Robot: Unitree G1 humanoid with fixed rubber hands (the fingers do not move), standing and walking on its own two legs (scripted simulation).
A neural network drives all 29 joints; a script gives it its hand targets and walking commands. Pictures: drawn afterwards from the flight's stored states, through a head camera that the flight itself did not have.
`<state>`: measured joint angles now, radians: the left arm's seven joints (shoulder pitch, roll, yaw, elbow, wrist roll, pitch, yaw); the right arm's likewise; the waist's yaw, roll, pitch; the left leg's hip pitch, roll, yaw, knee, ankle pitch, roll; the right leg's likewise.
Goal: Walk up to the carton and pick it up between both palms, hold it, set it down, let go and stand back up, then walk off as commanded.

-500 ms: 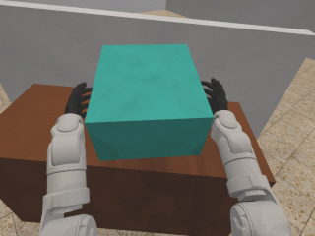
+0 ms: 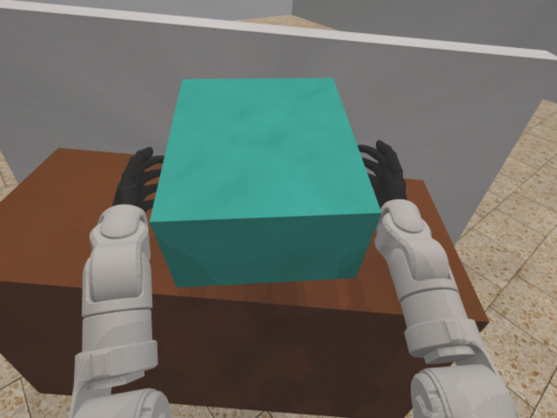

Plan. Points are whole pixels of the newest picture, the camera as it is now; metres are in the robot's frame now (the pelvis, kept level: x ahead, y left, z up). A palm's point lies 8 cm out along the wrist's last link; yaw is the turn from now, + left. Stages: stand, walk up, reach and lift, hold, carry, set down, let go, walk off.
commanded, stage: hold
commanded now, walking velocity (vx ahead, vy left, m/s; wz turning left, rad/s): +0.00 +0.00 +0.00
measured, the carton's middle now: (263, 171) +0.44 +0.00 +0.17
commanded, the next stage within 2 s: none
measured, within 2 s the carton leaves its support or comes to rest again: neither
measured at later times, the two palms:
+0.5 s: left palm (129, 207) +0.35 +0.18 +0.18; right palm (385, 196) +0.36 -0.17 +0.19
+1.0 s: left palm (131, 207) +0.35 +0.18 +0.18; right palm (388, 195) +0.36 -0.17 +0.19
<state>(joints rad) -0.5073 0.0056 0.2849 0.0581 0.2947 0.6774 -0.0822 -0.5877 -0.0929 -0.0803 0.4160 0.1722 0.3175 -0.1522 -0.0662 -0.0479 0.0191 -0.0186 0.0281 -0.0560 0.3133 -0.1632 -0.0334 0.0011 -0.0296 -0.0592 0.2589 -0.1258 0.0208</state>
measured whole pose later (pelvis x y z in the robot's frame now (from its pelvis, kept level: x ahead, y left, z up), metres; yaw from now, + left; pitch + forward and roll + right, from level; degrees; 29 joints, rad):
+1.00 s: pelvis +0.00 +0.00 +0.00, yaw +0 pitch -8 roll -1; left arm -0.52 0.00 0.29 0.08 0.30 0.67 -0.08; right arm -0.61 -0.10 -0.08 0.44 0.18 0.32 -0.15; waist -0.06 -0.05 0.02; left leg -0.01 0.03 -0.05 0.31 -0.16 -0.04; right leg 0.01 -0.03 -0.06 0.26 -0.13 0.02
